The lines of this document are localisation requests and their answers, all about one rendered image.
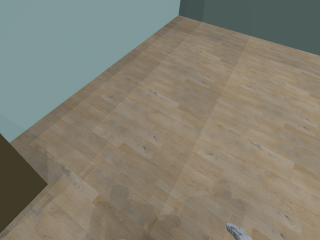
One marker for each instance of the cabinet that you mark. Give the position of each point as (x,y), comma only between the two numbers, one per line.
(19,183)

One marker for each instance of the robot right hand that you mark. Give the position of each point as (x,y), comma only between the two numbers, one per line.
(237,232)

